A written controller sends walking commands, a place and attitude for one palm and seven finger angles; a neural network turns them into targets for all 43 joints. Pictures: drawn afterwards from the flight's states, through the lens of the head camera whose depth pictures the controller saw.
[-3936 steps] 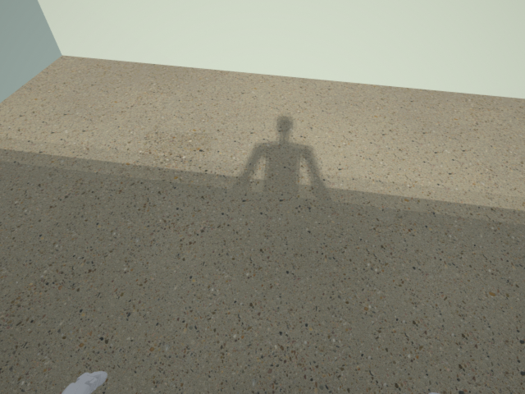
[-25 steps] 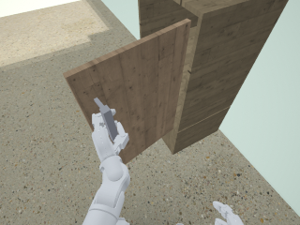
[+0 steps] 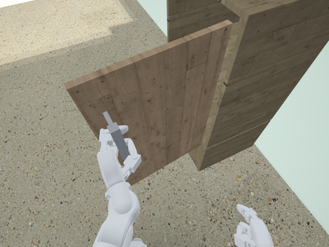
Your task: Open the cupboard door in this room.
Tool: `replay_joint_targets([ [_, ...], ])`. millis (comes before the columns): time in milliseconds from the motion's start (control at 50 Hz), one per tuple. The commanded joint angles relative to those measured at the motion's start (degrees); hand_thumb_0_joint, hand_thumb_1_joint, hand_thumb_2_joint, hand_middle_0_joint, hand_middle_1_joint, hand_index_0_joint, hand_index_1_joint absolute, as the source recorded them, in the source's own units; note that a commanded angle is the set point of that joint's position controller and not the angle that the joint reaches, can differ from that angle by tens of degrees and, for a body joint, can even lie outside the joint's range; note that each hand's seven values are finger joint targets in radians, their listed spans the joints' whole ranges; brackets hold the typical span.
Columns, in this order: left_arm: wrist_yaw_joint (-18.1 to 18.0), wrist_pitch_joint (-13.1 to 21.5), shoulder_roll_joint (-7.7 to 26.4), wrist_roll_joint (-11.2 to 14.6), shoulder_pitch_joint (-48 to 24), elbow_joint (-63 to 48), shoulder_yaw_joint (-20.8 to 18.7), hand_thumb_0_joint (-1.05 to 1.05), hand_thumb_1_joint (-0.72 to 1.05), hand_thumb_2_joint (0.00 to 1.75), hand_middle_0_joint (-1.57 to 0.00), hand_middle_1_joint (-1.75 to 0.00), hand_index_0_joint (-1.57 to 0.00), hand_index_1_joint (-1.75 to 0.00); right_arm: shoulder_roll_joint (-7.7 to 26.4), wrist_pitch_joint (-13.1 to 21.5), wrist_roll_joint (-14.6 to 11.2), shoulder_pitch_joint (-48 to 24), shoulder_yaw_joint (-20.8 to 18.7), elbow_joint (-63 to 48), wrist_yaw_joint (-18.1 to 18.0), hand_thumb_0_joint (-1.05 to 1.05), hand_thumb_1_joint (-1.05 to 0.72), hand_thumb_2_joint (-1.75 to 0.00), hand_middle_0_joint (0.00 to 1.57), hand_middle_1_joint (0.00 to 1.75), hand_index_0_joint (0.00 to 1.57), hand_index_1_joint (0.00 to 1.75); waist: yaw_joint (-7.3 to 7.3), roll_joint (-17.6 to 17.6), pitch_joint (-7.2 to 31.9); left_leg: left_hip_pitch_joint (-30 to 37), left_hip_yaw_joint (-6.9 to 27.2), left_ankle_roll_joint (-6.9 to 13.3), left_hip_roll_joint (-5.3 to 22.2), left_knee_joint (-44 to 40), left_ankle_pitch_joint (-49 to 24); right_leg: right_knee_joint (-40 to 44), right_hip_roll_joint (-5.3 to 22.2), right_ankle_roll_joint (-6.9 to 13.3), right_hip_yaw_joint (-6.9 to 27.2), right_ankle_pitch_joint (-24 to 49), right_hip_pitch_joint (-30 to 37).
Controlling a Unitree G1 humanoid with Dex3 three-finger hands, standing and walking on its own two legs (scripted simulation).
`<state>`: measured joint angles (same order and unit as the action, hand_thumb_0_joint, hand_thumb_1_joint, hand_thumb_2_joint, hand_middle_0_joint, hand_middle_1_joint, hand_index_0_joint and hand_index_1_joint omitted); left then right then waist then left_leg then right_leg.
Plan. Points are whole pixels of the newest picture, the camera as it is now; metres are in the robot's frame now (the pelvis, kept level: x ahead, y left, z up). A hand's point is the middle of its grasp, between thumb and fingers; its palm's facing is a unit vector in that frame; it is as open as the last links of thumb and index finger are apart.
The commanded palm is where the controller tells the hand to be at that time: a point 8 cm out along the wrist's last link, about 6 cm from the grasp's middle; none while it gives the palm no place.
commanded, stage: pull the door open along its arc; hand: left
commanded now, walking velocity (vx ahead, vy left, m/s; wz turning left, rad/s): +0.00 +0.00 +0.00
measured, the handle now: (117, 138) +0.36 +0.14 +0.04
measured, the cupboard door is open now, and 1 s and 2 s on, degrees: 96 94 95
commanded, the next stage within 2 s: open thumb and fingers to let go in 0.24 s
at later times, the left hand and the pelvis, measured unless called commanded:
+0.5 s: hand (131, 151) +0.33 +0.10 +0.04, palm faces +0.43 -0.90 -0.03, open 6.2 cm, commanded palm +0.28 +0.14 +0.04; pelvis -0.03 +0.02 +0.00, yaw -2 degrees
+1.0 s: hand (131, 151) +0.33 +0.10 +0.04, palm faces +0.47 -0.88 -0.02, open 14.2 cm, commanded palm +0.30 +0.14 +0.04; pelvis -0.11 +0.03 -0.02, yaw -2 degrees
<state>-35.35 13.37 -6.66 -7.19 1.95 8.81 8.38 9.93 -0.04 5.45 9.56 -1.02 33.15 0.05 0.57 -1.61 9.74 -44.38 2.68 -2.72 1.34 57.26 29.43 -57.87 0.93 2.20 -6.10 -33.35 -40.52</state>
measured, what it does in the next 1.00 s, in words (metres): shifts its weight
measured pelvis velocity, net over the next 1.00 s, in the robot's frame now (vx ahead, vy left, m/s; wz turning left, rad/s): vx -0.11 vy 0.03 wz -0.04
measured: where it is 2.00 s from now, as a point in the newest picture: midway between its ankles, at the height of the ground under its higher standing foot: outside the picture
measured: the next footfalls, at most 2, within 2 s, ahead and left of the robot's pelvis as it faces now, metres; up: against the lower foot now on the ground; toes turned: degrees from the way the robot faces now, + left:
none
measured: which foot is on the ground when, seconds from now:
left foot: down 0.00-1.00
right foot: down 0.00-1.00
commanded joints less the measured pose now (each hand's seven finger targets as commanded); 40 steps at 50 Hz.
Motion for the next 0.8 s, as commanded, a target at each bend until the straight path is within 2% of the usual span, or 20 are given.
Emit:
replay_joint_targets([
  [0, 0.6, 2.9, -2.6, -0.5, -10.4, -9.6, 0.1, 0.0, 0.9, 0.9, -0.4, -1.35, -0.4, -1.35, 5.0, 1.0, -0.2, 2.7, -2.0, -6.4, -1.0, 0.0, -0.9, -0.9, 0.2, 0.3, 0.2, 0.3, -2.89, 8.3, 19.6, 10.2, -3.1, 1.8, -1.6, -2.0, -32.8, 6.0, 2.2, -2.5, 4.6, 60.7, 17.3],
  [80, 0.6, 6.0, -2.2, -1.1, -14.9, -7.5, -0.4, 0.0, 0.9, 0.9, -0.4, -1.35, -0.4, -1.35, 5.0, 1.4, -0.3, 1.7, -2.2, -5.1, -0.5, 0.0, -0.9, -0.9, 0.2, 0.3, 0.2, 0.3, -2.81, 5.3, 16.5, 10.5, -2.1, 2.1, -0.9, -2.5, -29.9, 6.5, 0.8, -1.2, 3.7, 45.0, 10.9],
  [120, 0.5, 7.5, -1.7, -1.6, -16.2, -6.6, -0.8, 0.0, 0.9, 0.9, -0.4, -1.35, -0.4, -1.35, 5.0, 1.6, -0.2, 1.7, -2.2, -4.6, 0.0, 0.0, -0.9, -0.9, 0.2, 0.3, 0.2, 0.3, -2.7, 3.7, 16.4, 11.0, -1.9, 2.2, -0.8, -2.5, -29.7, 6.5, 0.4, -0.9, 3.5, 41.9, 9.5],
  [140, 0.5, 8.0, -1.5, -1.7, -16.4, -6.0, -1.1, 0.0, 0.9, 0.9, -0.4, -1.35, -0.4, -1.35, 5.0, 1.6, -0.1, 1.9, -2.2, -4.5, 0.2, 0.0, -0.9, -0.9, 0.2, 0.3, 0.2, 0.3, -2.63, 3.2, 16.3, 10.8, -2.0, 2.3, -0.9, -2.4, -29.7, 6.4, 0.4, -0.9, 3.5, 41.9, 9.4],
  [180, 0.3, 8.1, -0.8, -2.4, -15.5, -4.1, -1.9, 0.0, 0.9, 0.9, -0.4, -1.35, -0.4, -1.35, 5.0, 1.3, 0.1, 2.6, -2.4, -4.4, 0.3, 0.0, -0.9, -0.9, 0.2, 0.3, 0.2, 0.3, -2.49, 3.9, 17.3, 10.4, -2.4, 2.2, -1.0, -1.7, -32.7, 5.9, 0.7, -1.2, 3.9, 48.2, 11.2],
  [220, 0.1, 7.5, -0.4, -2.4, -16.3, -4.7, -2.3, 0.0, 0.9, 0.9, -0.4, -1.35, -0.4, -1.35, 5.2, 0.7, 0.3, 3.8, -2.5, -4.9, 0.3, 0.0, -0.9, -0.9, 0.2, 0.3, 0.2, 0.3, -2.35, 3.7, 20.3, 10.8, -3.2, 2.2, -1.3, -1.0, -36.5, 5.0, 1.2, -1.8, 4.2, 56.3, 13.8],
  [260, 0.4, 6.2, 0.0, -1.6, -15.9, -3.9, -3.0, 0.0, 0.9, 0.9, -0.4, -1.35, -0.4, -1.35, 5.4, 0.0, 0.2, 4.6, -2.8, -5.2, 0.0, 0.0, -0.9, -0.9, 0.2, 0.3, 0.2, 0.3, -2.28, 6.0, 21.6, 10.0, -3.5, 2.0, -1.4, -1.1, -37.6, 5.0, 1.5, -2.1, 4.6, 61.4, 16.7],
  [300, 0.4, 5.5, -0.4, -0.7, -18.1, -4.5, -2.8, 0.0, 0.9, 0.9, -0.4, -1.35, -0.4, -1.35, 5.3, -0.4, -0.1, 4.5, -3.0, -5.1, -0.3, 0.0, -0.9, -0.9, 0.2, 0.3, 0.2, 0.3, -2.49, 6.1, 22.3, 10.3, -3.5, 1.9, -1.2, -1.7, -36.4, 5.2, 1.4, -2.0, 4.6, 60.0, 16.9],
  [320, 0.3, 5.4, -0.9, -0.5, -19.1, -3.7, -2.8, 0.0, 0.9, 0.9, -0.4, -1.35, -0.4, -1.35, 5.3, -0.4, -0.2, 4.5, -2.9, -4.9, -0.4, 0.0, -0.9, -0.9, 0.2, 0.3, 0.2, 0.3, -2.52, 5.6, 21.3, 10.6, -3.3, 2.0, -1.1, -2.2, -35.6, 5.5, 0.8, -1.5, 4.0, 55.4, 15.6],
  [380, -0.6, 6.2, -2.4, -0.4, -22.9, -0.2, -2.2, 0.0, 0.69, 0.81, -0.38, -1.33, -0.38, -1.33, 5.3, 0.1, -0.3, 3.7, -2.8, -3.7, -0.1, 0.0, -0.9, -0.9, 0.2, 0.3, 0.2, 0.3, -3.24, 4.9, 17.8, 10.3, -2.5, 2.1, -0.6, -3.0, -30.9, 6.5, -0.4, -0.9, 3.2, 42.3, 9.9],
  [400, -1.1, 6.8, -1.5, -0.9, -24.3, 0.8, -3.1, 0.0, 0.62, 0.78, -0.38, -1.32, -0.38, -1.32, 5.4, 0.3, -0.2, 3.7, -2.8, -3.2, 0.1, 0.0, -0.9, -0.9, 0.2, 0.3, 0.2, 0.3, -2.99, 4.3, 17.1, 10.0, -2.1, 2.0, -0.6, -3.4, -29.6, 6.5, -0.6, -0.7, 2.9, 38.6, 8.7],
  [440, -2.1, 7.6, -1.1, -1.5, -26.4, 3.0, -4.1, 0.0, 0.48, 0.72, -0.37, -1.3, -0.37, -1.3, 5.5, 0.7, 0.2, 3.7, -2.7, -2.7, 0.4, 0.0, -0.9, -0.9, 0.2, 0.3, 0.2, 0.3, -3.02, 4.2, 16.9, 9.4, -2.3, 2.3, -0.7, -3.0, -28.7, 6.6, -0.8, -0.7, 2.9, 37.3, 7.7],
  [460, -2.4, 7.6, -0.1, -2.3, -26.5, 4.5, -5.0, 0.0, 0.41, 0.69, -0.36, -1.3, -0.36, -1.3, 5.5, 0.7, 0.4, 4.3, -2.8, -2.5, 0.4, 0.0, -0.9, -0.9, 0.2, 0.3, 0.2, 0.3, -2.95, 4.1, 17.0, 8.9, -2.5, 2.4, -0.8, -2.6, -30.8, 6.3, -0.9, -0.7, 3.1, 40.2, 8.4],
  [500, -2.7, 7.7, -0.3, -2.3, -29.4, 4.8, -5.0, 0.0, 0.27, 0.63, -0.35, -1.28, -0.35, -1.28, 5.6, 0.5, 0.5, 4.7, -3.1, -2.3, 0.6, 0.0, -0.9, -0.9, 0.2, 0.3, 0.2, 0.3, -3.06, 3.0, 20.1, 9.3, -2.8, 2.2, -0.8, -1.9, -32.5, 5.1, -0.7, -0.7, 3.2, 42.1, 8.7],
  [580, -3.8, 7.9, -0.2, -1.6, -38.4, 10.4, -6.1, 0.0, -0.01, 0.51, -0.33, -1.25, -0.33, -1.25, 5.7, 0.8, 0.5, 3.9, -2.8, -0.9, 0.3, 0.0, -0.9, -0.9, 0.2, 0.3, 0.2, 0.3, -4.6, 2.8, 17.7, 7.9, -2.2, 2.4, -0.6, -2.7, -24.3, 6.4, -1.4, -0.8, 2.9, 30.5, 4.0],
  [660, -5.3, 9.3, 2.1, -1.2, -44.4, 14.4, -8.8, 0.0, -0.29, 0.39, -0.32, -1.22, -0.32, -1.22, 6.1, 1.5, 0.6, 3.2, -2.6, -0.1, 0.0, 0.0, -0.9, -0.9, 0.2, 0.3, 0.2, 0.3, -4.62, 2.5, 17.9, 6.3, -1.8, 2.5, -0.9, -3.7, -17.4, 7.7, -1.6, -0.7, 3.1, 21.7, 2.1],
  [700, -5.9, 9.8, 1.3, -1.2, -46.7, 17.4, -8.7, 0.0, -0.43, 0.33, -0.3, -1.21, -0.3, -1.21, 6.0, 2.1, 0.7, 2.9, -2.4, 0.4, 0.3, 0.0, -0.9, -0.9, 0.2, 0.3, 0.2, 0.3, -4.78, 2.5, 17.4, 5.5, -1.8, 2.6, -1.1, -4.0, -14.3, 7.9, -1.8, -0.7, 2.8, 17.9, 0.7],
  [720, -6.2, 10.3, 2.1, -1.5, -49.0, 18.0, -9.1, 0.0, -0.5, 0.3, -0.3, -1.2, -0.3, -1.2, 6.2, 2.3, 0.7, 3.0, -2.4, 0.8, 0.3, 0.0, -0.9, -0.9, 0.2, 0.3, 0.2, 0.3, -5.36, 2.5, 17.5, 5.4, -1.7, 2.6, -1.0, -3.9, -13.3, 8.0, -1.7, -0.8, 3.0, 16.8, 0.0],
  [740, -6.5, 10.5, 1.6, -1.4, -50.0, 19.6, -9.0, 0.0, -0.5, 0.3, -0.3, -1.2, -0.3, -1.2, 6.2, 2.5, 0.8, 2.9, -2.3, 1.0, 0.3, 0.0, -0.9, -0.9, 0.2, 0.3, 0.2, 0.3, -5.56, 2.5, 17.3, 4.8, -1.8, 2.7, -1.2, -3.9, -11.5, 8.4, -1.8, -0.9, 3.0, 14.9, -0.6],
  [780, -7.0, 11.1, 3.5, -1.6, -53.4, 22.6, -10.6, 0.0, -0.5, 0.3, -0.29, -1.15, -0.29, -1.15, 6.3, 2.8, 0.8, 3.0, -2.2, 1.6, 0.1, 0.0, -0.9, -0.9, 0.2, 0.3, 0.2, 0.3, -6.16, 3.9, 15.9, 3.2, -1.6, 2.9, -1.3, -4.4, -7.6, 9.2, -1.7, -1.0, 3.3, 11.1, -1.7],
])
